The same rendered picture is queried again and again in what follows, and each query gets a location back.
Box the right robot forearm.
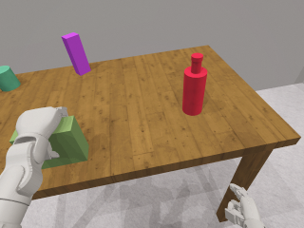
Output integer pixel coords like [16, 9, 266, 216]
[243, 218, 267, 228]

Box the robot left hand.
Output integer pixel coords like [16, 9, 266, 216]
[15, 106, 68, 161]

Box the robot right hand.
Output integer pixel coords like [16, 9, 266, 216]
[224, 183, 261, 228]

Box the left robot forearm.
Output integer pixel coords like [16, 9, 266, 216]
[0, 132, 48, 228]

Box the table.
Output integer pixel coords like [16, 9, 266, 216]
[0, 45, 301, 222]

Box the sponge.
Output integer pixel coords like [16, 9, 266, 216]
[9, 115, 89, 169]

